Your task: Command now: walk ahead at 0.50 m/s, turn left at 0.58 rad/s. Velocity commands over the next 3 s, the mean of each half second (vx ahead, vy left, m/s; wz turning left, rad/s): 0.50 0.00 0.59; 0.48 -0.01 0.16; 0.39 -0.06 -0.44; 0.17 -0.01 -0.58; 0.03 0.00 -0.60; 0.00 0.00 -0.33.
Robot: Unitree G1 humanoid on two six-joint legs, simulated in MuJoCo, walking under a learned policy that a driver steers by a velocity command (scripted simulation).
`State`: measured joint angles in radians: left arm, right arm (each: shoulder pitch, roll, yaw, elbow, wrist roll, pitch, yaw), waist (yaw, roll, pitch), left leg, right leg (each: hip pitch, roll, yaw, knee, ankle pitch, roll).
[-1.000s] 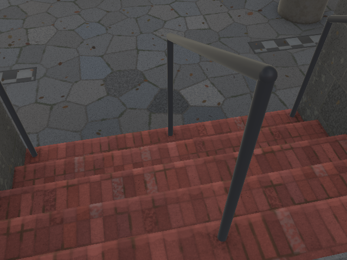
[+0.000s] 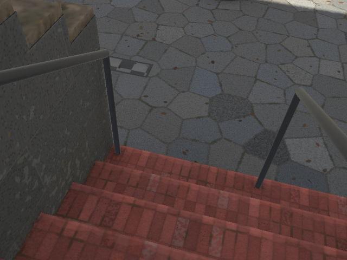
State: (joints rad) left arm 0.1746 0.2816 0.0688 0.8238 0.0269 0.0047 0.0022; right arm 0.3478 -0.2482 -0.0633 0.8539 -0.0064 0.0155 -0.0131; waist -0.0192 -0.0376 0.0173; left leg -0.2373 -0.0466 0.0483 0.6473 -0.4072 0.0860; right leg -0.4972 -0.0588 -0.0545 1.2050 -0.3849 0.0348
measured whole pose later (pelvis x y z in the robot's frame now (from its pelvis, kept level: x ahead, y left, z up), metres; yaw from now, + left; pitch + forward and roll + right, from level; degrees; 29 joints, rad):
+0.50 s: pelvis +0.22 +0.00 -0.17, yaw +18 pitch -1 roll -2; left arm 0.37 0.20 0.04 0.87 0.01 -0.08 -0.02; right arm 0.33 -0.25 -0.04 0.83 -0.03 0.03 -0.05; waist -0.02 0.05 -0.02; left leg -0.67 -0.10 -0.08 1.96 -0.57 0.12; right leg -0.26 0.06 -0.08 0.66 -0.37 -0.07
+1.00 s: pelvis +0.40 +0.12 -0.16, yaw +21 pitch -2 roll +1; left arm 0.27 0.31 0.07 0.83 0.05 0.02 -0.06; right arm 0.33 -0.24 -0.06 1.00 -0.02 -0.09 0.00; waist 0.00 -0.04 0.06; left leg -0.23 -0.02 0.09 0.66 -0.40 0.05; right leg -0.54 0.00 0.10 0.93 0.02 -0.06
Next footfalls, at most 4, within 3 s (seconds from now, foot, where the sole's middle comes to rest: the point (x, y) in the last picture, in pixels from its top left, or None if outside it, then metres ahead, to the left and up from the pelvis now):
0.36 right None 0.26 -0.08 -0.92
0.78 left None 0.38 0.21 -0.92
1.22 right None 0.60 0.10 -1.08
1.64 left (92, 222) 0.82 0.37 -1.09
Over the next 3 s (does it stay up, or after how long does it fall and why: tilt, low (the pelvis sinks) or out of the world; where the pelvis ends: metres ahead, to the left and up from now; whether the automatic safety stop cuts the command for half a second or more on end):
stays up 0.87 0.20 -0.48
